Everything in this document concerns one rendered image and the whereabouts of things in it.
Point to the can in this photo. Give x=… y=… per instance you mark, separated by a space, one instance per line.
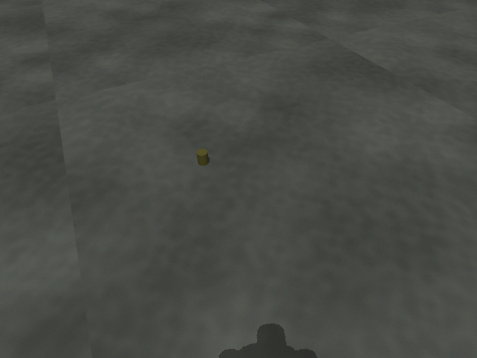
x=202 y=155

